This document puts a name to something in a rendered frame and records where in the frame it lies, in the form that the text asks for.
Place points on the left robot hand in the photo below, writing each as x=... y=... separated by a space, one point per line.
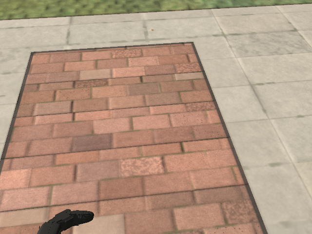
x=64 y=220

